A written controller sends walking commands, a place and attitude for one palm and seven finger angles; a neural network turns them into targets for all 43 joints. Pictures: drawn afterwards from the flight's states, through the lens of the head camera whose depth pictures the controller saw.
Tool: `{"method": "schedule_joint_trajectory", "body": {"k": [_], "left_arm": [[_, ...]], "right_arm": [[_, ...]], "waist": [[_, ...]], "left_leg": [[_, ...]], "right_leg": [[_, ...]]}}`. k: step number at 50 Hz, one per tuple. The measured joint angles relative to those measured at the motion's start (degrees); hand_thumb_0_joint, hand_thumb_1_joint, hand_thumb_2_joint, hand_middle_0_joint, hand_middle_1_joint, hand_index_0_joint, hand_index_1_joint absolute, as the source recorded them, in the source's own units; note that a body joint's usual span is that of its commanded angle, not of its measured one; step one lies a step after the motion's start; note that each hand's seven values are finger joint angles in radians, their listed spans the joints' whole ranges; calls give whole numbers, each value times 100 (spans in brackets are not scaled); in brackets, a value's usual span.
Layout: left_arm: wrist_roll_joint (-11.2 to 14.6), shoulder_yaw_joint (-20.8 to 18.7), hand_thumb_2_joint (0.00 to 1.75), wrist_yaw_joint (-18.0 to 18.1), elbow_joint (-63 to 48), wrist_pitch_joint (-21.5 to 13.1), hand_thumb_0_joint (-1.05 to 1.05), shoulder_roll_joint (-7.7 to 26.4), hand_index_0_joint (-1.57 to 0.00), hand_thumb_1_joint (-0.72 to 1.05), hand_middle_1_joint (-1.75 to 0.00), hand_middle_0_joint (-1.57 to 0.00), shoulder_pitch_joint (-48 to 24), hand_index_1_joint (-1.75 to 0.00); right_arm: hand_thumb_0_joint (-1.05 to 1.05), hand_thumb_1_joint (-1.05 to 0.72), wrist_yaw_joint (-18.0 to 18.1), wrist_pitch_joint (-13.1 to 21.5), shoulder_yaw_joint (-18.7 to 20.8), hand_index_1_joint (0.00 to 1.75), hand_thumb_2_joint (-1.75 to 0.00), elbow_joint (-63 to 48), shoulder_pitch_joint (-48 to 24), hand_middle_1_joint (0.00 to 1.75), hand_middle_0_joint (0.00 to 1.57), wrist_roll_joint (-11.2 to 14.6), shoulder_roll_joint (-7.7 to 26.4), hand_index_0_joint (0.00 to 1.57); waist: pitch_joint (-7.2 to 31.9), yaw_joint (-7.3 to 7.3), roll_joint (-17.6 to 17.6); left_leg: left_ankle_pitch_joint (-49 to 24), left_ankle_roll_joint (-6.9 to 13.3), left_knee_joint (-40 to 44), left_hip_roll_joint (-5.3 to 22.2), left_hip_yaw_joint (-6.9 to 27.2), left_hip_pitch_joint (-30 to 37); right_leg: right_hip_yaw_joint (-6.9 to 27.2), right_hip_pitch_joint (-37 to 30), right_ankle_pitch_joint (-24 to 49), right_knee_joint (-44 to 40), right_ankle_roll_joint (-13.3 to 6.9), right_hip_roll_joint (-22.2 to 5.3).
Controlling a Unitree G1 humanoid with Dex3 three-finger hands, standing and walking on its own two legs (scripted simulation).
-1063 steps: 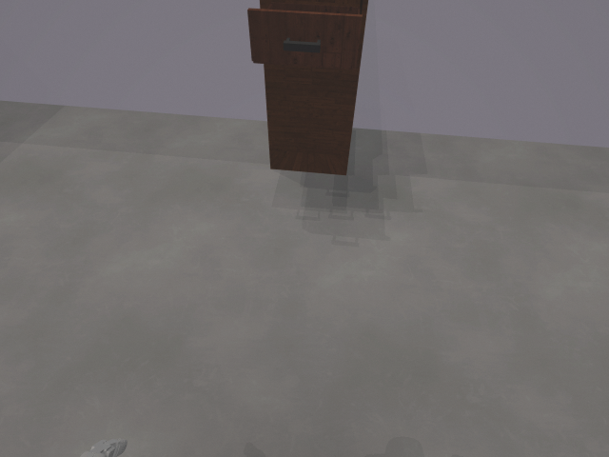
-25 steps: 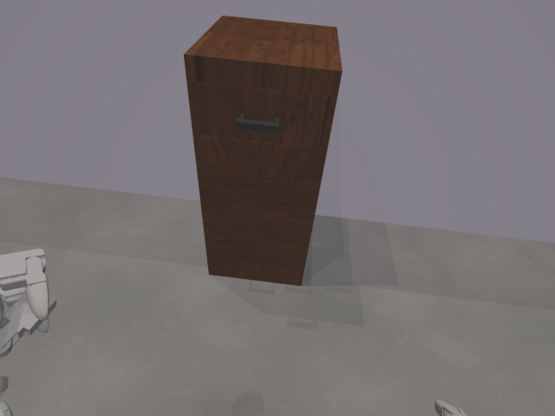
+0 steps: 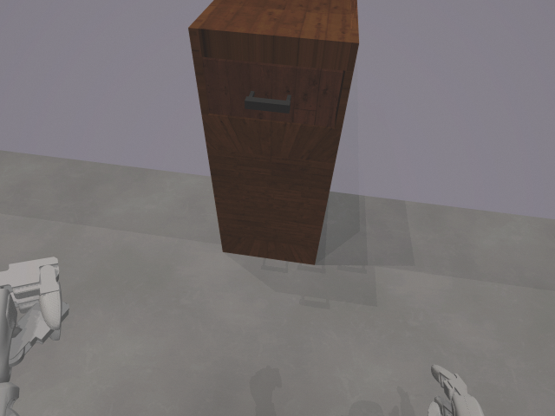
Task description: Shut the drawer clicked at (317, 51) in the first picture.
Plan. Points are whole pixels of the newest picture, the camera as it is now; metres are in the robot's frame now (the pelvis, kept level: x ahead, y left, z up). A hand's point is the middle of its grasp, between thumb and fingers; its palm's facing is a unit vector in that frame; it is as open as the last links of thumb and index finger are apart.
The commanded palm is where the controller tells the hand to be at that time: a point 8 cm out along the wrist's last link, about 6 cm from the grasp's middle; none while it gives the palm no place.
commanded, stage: stop stepping back and stand still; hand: left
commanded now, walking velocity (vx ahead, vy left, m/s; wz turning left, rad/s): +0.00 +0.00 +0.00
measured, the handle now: (269, 100) +0.85 +0.08 +0.02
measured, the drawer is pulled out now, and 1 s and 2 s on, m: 0.00 0.00 0.00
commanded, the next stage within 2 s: let the arm hang, fingers relaxed in 0.56 s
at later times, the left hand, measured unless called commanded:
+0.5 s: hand (59, 279) +0.21 +0.25 +0.16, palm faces +0.31 -0.83 -0.47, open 3.3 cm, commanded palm +0.16 +0.29 +0.19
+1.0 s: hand out of the picture +0.03 +0.21 -0.17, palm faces +0.02 -0.98 -0.22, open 3.3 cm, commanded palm none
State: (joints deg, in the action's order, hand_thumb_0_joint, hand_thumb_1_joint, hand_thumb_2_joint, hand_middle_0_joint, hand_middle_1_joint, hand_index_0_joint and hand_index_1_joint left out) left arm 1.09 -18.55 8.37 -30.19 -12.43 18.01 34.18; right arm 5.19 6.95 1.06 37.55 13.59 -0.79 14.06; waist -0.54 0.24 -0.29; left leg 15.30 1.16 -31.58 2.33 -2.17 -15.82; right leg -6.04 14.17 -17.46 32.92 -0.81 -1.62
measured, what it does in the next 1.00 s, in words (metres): stands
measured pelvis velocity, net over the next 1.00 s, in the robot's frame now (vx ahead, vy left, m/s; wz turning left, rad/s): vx -0.01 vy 0.01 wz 0.02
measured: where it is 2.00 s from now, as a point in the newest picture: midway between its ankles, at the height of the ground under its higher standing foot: outside the picture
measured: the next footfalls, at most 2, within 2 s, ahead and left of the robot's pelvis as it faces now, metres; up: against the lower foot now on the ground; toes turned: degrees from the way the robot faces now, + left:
none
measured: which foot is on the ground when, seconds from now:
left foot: down 0.00-1.00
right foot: down 0.00-1.00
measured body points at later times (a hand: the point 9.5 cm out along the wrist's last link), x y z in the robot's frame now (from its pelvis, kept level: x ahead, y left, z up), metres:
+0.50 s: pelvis +0.02 +0.02 +0.01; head +0.05 +0.02 +0.46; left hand +0.19 +0.29 +0.19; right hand +0.19 -0.22 -0.07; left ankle +0.03 +0.13 -0.73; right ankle +0.00 -0.11 -0.73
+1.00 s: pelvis -0.01 +0.01 +0.00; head +0.02 +0.03 +0.45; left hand +0.03 +0.26 -0.15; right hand +0.04 -0.24 -0.13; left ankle +0.03 +0.13 -0.73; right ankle +0.00 -0.11 -0.73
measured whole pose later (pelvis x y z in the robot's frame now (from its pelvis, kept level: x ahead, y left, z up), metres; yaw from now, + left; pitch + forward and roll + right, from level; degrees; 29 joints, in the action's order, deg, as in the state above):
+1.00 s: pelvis -0.01 +0.01 +0.00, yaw +1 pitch +0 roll -1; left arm -1.3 -1.1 1.8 48.5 3.5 12.5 17.4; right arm 0.1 -1.8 -0.7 52.5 14.7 -1.8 11.9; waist -3.4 -0.5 -1.8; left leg 13.7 0.5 -32.5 1.2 -1.5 -18.6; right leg -6.5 15.4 -15.7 31.6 0.2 -2.6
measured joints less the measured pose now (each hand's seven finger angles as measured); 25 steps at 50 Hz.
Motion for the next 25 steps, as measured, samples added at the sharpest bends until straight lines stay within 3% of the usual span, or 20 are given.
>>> {"method": "schedule_joint_trajectory", "body": {"k": [3, 9, 19, 25], "left_arm": [[-41, 11, 90, 0, -290, -47, 2, 145, -141, 89, -160, -140, -31, -160], [49, -379, 90, 11, -409, -176, 2, 521, -141, 89, -160, -140, 51, -160], [139, -146, 90, -71, -231, 98, 2, 373, -141, 89, -160, -140, 325, -160], [137, -195, 90, -34, -397, 77, 2, 436, -141, 89, -160, -140, 344, -160]], "right_arm": [[1, -91, -20, 60, -33, 30, -90, -124, -163, 30, 20, 14, -92, 21], [1, -91, -151, 70, -145, 30, -90, -410, -436, 30, 21, 70, -314, 21], [1, -91, -140, -211, -227, 30, -90, -427, -387, 30, 21, 68, -367, 21], [1, -91, -84, -239, -189, 30, -90, -388, -254, 30, 21, 57, -302, 21]], "waist": [[-121, 72, -176], [-217, -4, -54], [-233, -36, 16], [-255, -3, -16]], "left_leg": [[-46, -137, 42, -51, -101, 72], [-55, -154, 176, 30, -121, 89], [-94, -80, 391, -33, -197, 201], [-143, -57, 448, -70, -172, 233]], "right_leg": [[119, -43, 1, -44, 50, -51], [135, -161, 161, -439, 55, 50], [202, -274, 255, -698, 141, 1], [174, -326, 299, -766, 163, -31]]}}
